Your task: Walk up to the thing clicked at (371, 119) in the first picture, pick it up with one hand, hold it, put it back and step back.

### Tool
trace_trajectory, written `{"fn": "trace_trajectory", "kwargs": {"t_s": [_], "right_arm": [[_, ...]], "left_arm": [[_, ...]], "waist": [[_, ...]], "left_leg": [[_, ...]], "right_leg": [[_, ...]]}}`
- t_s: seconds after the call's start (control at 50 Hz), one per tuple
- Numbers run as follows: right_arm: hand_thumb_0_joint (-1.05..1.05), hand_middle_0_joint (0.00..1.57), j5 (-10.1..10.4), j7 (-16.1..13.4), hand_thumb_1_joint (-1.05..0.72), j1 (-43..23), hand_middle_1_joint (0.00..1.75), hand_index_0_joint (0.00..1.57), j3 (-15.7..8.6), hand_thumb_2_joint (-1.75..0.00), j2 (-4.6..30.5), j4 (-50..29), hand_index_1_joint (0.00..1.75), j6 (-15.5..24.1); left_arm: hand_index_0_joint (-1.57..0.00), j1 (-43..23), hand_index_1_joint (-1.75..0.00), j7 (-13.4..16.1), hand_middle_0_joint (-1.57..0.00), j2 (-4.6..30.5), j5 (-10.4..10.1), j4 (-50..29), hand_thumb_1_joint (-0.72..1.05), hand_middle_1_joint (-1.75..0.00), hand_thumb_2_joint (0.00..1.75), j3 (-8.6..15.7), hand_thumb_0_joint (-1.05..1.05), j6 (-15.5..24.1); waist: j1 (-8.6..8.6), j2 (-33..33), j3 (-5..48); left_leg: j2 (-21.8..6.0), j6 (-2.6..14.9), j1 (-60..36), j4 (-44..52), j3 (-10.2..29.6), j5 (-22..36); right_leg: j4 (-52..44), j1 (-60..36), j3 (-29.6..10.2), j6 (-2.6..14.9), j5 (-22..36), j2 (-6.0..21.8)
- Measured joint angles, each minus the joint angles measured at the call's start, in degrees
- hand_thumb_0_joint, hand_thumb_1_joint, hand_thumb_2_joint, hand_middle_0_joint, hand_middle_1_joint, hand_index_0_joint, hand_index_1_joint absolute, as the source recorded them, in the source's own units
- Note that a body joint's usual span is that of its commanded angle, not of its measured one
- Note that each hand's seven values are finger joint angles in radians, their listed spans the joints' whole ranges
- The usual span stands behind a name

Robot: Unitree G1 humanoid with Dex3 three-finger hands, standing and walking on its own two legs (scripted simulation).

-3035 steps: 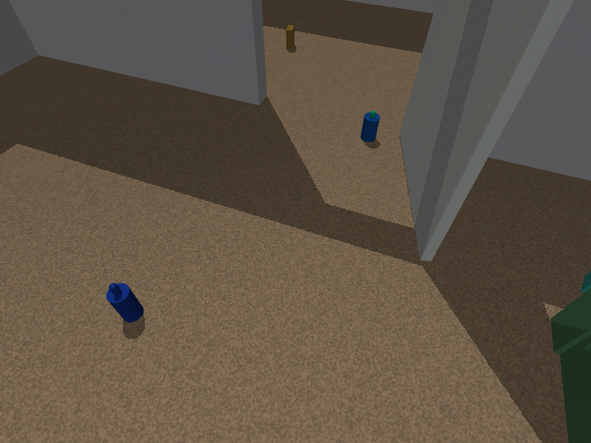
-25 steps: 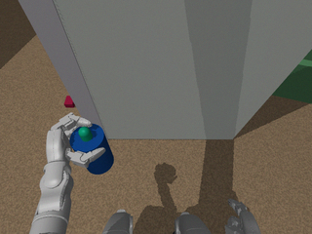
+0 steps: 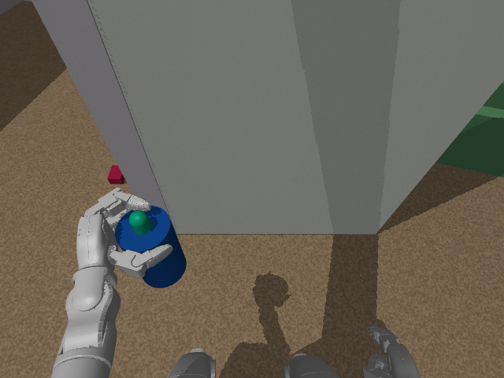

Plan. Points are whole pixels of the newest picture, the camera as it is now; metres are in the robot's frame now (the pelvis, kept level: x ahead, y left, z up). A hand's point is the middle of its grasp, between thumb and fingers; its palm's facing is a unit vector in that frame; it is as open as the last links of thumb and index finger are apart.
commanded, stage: hold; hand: left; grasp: from above
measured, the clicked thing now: (151, 243) +0.32 +0.17 -0.02
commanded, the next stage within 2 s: crouch in 1.62 s
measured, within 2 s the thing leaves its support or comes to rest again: neither
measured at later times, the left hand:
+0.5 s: hand (133, 239) +0.30 +0.18 +0.04, palm faces +0.16 -0.99 -0.02, open 9.4 cm
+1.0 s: hand (128, 237) +0.30 +0.19 +0.05, palm faces +0.16 -0.99 -0.02, open 9.4 cm
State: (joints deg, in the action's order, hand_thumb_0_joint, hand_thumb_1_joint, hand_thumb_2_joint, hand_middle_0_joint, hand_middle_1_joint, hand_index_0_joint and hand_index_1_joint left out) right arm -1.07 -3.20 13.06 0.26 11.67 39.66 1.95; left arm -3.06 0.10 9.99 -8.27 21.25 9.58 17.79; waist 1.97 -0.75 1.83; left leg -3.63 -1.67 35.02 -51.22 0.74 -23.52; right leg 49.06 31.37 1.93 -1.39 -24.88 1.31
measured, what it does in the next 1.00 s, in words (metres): stands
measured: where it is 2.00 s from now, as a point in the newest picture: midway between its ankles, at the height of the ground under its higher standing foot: outside the picture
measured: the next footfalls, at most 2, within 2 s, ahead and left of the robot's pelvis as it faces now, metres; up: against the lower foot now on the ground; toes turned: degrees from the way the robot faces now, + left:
none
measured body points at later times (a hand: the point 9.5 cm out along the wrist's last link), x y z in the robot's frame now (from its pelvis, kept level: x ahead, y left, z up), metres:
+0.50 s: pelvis -0.01 +0.00 +0.01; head +0.03 +0.01 +0.45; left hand +0.29 +0.23 +0.05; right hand +0.13 -0.24 -0.10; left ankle +0.02 +0.13 -0.70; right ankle +0.00 -0.14 -0.70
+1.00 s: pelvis -0.01 +0.01 +0.01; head +0.02 +0.02 +0.46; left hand +0.29 +0.24 +0.05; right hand +0.12 -0.23 -0.10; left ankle +0.02 +0.13 -0.70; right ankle +0.00 -0.14 -0.70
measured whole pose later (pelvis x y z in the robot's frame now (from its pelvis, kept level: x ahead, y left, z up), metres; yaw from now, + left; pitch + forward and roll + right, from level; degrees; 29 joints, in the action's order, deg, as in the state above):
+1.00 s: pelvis -0.01 +0.01 +0.01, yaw +0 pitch +4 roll -2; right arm -0.6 -2.7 12.6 0.6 11.5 40.0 4.9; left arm -4.1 -0.7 10.1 -8.2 23.0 9.2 18.6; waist 1.4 -0.5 0.2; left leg -3.1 -1.0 31.2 -47.9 0.5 -21.0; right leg 45.4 27.3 1.7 -1.9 -22.1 1.7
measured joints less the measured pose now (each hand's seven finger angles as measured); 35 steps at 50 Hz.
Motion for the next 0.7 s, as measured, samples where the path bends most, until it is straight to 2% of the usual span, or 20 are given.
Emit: {"fn": "trace_trajectory", "kwargs": {"t_s": [0.7], "right_arm": [[0.01, 0.2, 0.3, 0.2, -0.93, -1.0, 0.3, 0.2, 0.4, -0.9, 0.0, 0.0, 0.3, 2.5]], "left_arm": [[-0.93, 0.3, -1.16, -1.2, -0.58, 0.2, 0.0, 0.7, -0.48, -1.03, 0.95, 0.0, -0.03, 0.8]], "waist": [[-0.49, 0.3, -1.4]], "left_leg": [[0.4, 0.28, -3.5, 3.0, 0.0, 2.4]], "right_leg": [[-3.0, -3.5, 0.0, -0.2, 2.3, 0.3]]}}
